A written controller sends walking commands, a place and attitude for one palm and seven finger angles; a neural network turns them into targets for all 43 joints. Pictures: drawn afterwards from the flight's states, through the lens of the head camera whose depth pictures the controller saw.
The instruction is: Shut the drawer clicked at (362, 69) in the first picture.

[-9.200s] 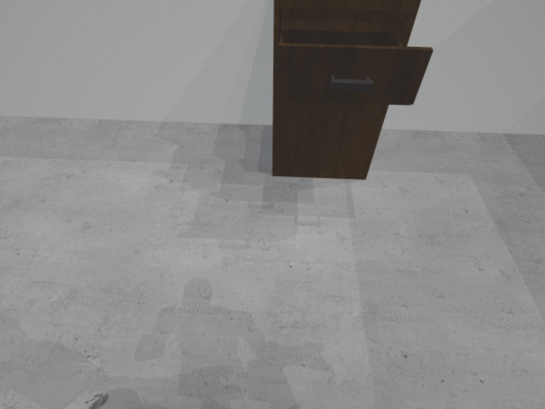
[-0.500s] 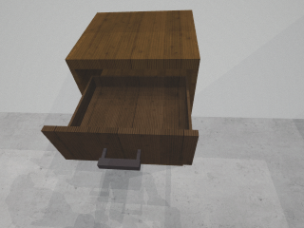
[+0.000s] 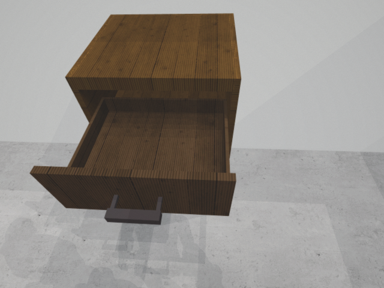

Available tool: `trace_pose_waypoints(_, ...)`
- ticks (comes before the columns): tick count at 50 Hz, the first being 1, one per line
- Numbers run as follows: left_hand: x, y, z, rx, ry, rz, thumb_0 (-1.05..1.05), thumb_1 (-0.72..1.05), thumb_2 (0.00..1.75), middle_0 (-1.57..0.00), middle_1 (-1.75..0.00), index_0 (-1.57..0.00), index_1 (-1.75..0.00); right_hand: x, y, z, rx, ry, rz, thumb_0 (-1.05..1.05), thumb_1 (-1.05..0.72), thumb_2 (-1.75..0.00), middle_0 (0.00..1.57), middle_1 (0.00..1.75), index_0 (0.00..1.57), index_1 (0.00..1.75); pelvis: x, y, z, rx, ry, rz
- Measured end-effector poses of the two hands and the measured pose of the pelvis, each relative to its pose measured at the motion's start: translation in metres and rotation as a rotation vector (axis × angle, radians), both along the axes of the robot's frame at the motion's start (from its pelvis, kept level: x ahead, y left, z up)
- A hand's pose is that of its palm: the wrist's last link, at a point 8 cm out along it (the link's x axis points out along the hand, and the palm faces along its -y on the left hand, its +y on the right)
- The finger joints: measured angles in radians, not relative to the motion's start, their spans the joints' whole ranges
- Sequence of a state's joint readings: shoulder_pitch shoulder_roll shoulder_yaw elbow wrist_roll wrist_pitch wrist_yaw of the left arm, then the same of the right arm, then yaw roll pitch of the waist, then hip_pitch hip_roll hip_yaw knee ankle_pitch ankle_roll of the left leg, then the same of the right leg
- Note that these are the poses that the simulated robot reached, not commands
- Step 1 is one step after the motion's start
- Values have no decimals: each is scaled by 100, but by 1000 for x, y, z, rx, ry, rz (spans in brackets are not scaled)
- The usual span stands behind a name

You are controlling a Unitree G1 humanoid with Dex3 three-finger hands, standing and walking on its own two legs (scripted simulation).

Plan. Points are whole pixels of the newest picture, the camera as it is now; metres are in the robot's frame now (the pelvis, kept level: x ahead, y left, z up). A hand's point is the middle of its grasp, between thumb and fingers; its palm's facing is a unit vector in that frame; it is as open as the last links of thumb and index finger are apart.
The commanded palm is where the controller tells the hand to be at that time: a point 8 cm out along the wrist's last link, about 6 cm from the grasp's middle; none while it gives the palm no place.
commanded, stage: come to a stop and stand still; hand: left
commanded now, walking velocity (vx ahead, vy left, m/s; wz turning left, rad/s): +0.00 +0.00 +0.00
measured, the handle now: (135, 207) +0.30 +0.16 -0.04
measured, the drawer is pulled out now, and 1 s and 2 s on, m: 0.30 0.30 0.29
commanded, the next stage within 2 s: look again from close up in 0.32 s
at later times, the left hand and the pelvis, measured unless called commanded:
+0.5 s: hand out of the picture +0.00 +0.18 -0.17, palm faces +0.02 -0.98 -0.22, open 7.3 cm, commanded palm none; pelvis -0.01 +0.00 +0.00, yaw +0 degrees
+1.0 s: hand out of the picture -0.01 +0.18 -0.17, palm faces +0.02 -0.98 -0.20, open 7.3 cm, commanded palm none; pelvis -0.01 +0.01 +0.00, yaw +0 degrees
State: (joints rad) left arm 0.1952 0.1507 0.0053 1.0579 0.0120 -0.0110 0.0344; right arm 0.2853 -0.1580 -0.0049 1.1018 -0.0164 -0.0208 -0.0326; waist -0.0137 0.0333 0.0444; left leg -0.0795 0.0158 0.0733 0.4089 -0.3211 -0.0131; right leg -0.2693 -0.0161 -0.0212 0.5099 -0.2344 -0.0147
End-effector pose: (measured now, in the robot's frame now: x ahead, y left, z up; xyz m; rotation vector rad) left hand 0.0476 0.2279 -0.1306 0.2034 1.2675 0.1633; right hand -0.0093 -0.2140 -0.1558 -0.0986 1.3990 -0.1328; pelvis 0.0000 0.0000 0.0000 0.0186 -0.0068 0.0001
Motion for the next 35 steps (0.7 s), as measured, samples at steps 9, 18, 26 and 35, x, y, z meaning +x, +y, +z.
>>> trace_pose_waypoints(9,-15,-3,-2,-2,40,9,0,93,90,-20,-30,-20,-30,-7,-6,3,-5,22,0,0,-91,-90,20,29,20,30,-2,-5,1,-3,4,0)
trace_pose_waypoints(18,-38,-4,-5,-13,91,26,0,92,90,-20,-30,-20,-30,-14,-6,5,-9,42,-1,0,-91,-90,20,29,20,30,-4,-5,2,-7,2,0)
trace_pose_waypoints(26,-51,-4,-7,-26,114,35,1,92,90,-20,-30,-20,-30,-19,2,6,-5,44,-2,0,-91,-90,20,29,20,30,-7,-2,2,-7,-1,-1)
trace_pose_waypoints(35,-57,-1,-9,-32,119,38,1,92,90,-20,-30,-20,-30,-25,13,6,6,47,-9,0,-91,-90,20,29,20,30,-9,3,2,-7,-2,-2)
